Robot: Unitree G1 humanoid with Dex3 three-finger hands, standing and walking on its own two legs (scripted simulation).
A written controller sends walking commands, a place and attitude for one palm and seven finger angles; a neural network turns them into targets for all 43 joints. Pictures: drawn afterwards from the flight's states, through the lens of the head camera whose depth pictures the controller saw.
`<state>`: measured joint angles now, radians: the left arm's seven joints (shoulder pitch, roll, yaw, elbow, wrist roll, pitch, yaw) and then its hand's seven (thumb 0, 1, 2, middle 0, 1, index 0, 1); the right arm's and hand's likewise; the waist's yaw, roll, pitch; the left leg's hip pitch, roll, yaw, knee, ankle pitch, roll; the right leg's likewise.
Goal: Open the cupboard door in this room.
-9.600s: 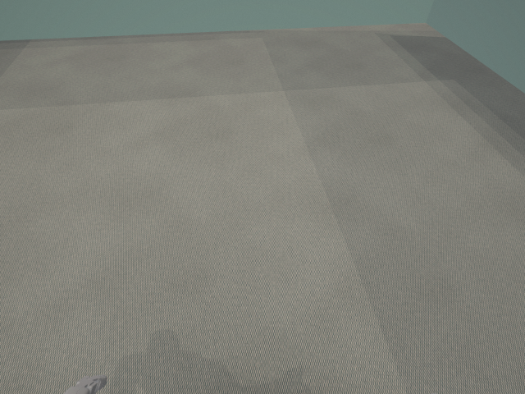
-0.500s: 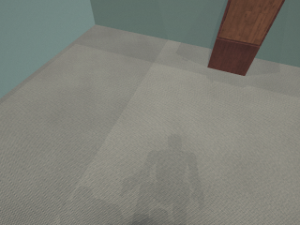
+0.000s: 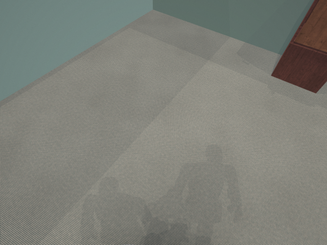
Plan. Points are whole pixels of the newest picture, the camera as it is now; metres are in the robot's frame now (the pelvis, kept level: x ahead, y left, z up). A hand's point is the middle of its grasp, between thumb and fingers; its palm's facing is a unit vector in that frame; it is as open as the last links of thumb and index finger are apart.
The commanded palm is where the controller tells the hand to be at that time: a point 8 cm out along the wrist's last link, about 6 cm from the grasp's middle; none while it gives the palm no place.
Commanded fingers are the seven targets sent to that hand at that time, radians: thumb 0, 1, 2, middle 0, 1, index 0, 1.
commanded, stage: turn or walk to find it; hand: left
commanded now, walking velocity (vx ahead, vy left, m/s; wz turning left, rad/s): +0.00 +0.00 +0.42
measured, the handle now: out of the picture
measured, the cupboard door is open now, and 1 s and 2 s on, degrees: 0 0 0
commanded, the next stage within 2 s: stand and wait in 0.22 s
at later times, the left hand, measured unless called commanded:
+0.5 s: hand out of the picture +0.05 +0.18 -0.14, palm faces +0.12 -0.95 -0.29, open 7.4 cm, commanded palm none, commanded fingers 0.00 0.90 0.90 -0.20 -0.30 -0.20 -0.30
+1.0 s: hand out of the picture -0.11 +0.15 -0.17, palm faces +0.35 -0.91 -0.22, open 7.4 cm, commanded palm none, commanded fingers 0.00 0.90 0.90 -0.20 -0.30 -0.20 -0.30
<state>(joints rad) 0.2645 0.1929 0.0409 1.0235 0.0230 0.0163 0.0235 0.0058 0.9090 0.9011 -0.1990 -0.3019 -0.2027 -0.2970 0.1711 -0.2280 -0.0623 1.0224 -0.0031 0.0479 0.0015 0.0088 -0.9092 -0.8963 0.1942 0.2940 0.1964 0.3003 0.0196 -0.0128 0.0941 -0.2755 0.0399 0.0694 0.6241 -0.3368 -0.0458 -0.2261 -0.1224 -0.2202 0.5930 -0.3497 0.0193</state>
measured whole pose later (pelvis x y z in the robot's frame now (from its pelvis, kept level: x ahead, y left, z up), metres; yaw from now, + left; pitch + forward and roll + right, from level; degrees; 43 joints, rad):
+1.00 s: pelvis -0.06 -0.03 +0.01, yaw +17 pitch -1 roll +0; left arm 0.27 0.19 0.05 1.04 0.02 0.02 0.02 0.01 0.91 0.90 -0.20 -0.30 -0.20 -0.30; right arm 0.17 -0.21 -0.06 1.03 0.00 0.05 0.00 0.01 -0.91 -0.90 0.19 0.29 0.20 0.30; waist 0.03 -0.02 0.08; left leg -0.25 0.03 0.05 0.67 -0.41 -0.04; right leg -0.26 -0.10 -0.24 0.54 -0.25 -0.03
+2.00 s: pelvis -0.12 -0.07 +0.01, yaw +42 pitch -1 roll +1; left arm 0.25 0.19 0.04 0.97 0.03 0.02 0.02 0.01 0.91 0.90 -0.20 -0.30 -0.20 -0.30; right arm 0.17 -0.24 -0.07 1.00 -0.01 0.07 0.01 0.01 -0.91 -0.90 0.19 0.29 0.20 0.30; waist 0.02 0.00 0.09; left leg -0.33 0.05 0.03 0.80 -0.45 -0.06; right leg -0.22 -0.12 -0.24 0.54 -0.29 -0.01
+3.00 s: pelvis -0.15 -0.13 +0.01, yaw +67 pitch -1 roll +1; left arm 0.25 0.17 0.03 0.96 0.02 0.01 0.02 0.01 0.91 0.90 -0.20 -0.30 -0.20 -0.30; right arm 0.21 -0.25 -0.08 1.01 -0.01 0.08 0.01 0.01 -0.91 -0.90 0.19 0.29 0.20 0.30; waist 0.01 0.02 0.08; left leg -0.38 0.05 -0.01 0.95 -0.44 -0.07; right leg -0.21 -0.10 -0.23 0.51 -0.27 -0.03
